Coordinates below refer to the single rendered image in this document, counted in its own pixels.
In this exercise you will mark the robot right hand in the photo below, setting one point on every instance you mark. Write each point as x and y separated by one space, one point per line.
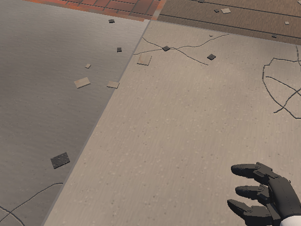
279 198

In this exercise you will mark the right robot forearm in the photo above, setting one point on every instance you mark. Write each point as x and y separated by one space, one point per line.
291 221

